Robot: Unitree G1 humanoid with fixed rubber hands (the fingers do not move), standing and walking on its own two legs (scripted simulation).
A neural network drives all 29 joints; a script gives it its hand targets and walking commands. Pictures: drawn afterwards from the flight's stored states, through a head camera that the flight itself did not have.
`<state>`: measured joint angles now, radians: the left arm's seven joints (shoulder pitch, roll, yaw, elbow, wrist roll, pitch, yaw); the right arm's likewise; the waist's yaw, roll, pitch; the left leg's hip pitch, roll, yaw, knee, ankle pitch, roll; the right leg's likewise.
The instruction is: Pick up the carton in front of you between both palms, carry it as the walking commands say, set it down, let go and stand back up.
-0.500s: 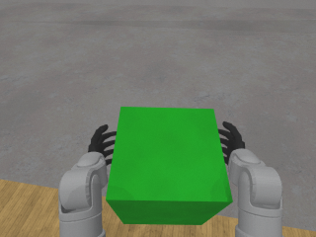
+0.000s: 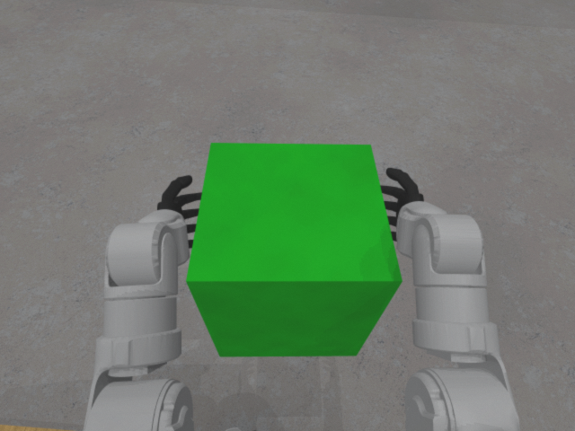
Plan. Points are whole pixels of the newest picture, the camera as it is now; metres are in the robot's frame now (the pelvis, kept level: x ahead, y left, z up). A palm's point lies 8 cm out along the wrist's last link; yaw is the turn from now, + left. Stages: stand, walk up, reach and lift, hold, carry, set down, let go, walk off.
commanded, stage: carry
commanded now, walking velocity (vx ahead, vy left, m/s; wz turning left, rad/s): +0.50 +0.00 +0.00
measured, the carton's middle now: (289, 258) +0.36 -0.01 +0.02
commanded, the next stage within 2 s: none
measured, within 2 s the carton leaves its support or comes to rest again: neither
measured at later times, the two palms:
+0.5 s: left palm (217, 95) +0.70 +0.11 +0.06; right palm (370, 90) +0.72 -0.19 +0.05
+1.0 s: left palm (230, 26) +1.03 +0.11 +0.03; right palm (350, 30) +1.01 -0.19 +0.04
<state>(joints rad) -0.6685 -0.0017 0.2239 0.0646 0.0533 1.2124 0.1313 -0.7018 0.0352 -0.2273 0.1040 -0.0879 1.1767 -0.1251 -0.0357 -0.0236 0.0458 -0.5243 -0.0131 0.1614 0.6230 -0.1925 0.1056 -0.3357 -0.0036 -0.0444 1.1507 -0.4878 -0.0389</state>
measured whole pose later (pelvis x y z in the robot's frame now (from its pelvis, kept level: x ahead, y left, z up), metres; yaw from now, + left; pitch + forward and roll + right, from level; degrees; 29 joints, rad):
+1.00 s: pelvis +0.66 -0.02 -0.05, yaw -1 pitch +6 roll -1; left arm -0.55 -0.04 0.21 -0.03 0.05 1.16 0.13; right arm -0.56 0.06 -0.20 -0.03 -0.07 1.14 -0.13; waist -0.05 0.02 0.04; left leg -0.41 -0.05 0.14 0.46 -0.16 0.12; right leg -0.49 0.02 -0.02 1.19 -0.43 -0.01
